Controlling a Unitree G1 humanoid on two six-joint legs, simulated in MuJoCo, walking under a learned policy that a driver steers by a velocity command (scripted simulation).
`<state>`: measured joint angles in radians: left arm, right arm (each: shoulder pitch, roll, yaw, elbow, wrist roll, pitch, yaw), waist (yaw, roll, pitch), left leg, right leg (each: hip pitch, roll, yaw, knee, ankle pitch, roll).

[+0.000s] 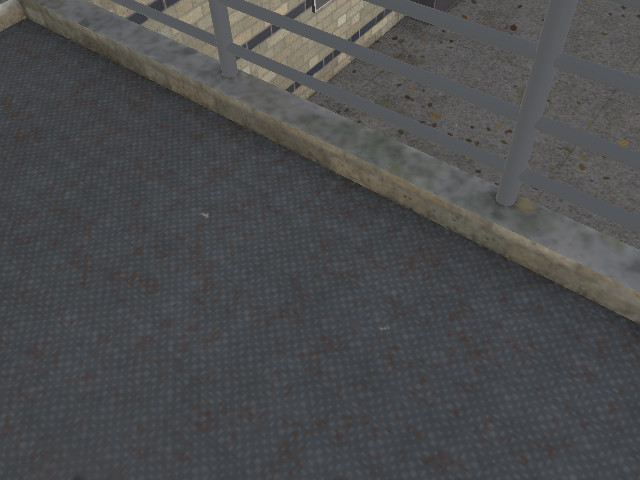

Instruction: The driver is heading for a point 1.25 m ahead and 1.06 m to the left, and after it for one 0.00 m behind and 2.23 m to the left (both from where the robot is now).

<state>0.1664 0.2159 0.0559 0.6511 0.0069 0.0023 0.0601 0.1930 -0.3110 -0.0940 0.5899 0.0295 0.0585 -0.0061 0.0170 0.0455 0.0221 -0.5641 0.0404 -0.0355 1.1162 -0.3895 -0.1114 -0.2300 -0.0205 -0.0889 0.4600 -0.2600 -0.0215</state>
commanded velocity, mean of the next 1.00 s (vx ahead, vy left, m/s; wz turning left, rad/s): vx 0.27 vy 0.00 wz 0.33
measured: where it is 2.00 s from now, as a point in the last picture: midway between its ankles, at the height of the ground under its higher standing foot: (225, 375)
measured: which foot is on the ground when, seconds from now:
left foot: up 0.00-0.14, down 0.16-0.72, up 0.74-1.00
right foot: down 0.00-0.16, up 0.18-0.70, down 0.72-1.00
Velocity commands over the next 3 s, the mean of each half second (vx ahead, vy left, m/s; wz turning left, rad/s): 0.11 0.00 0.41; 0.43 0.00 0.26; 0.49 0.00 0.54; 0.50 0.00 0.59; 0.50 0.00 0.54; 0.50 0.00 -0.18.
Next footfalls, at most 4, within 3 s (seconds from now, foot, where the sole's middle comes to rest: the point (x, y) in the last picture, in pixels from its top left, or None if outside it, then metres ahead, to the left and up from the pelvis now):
0.16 left None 0.03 0.14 -0.78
0.72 right None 0.21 -0.08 -0.78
1.24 left None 0.45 0.22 -0.78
1.70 right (274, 339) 0.80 0.18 -0.78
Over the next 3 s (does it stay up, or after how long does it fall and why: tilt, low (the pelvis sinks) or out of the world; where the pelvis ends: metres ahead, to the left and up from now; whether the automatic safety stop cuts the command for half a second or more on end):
stays up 0.99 0.75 0.01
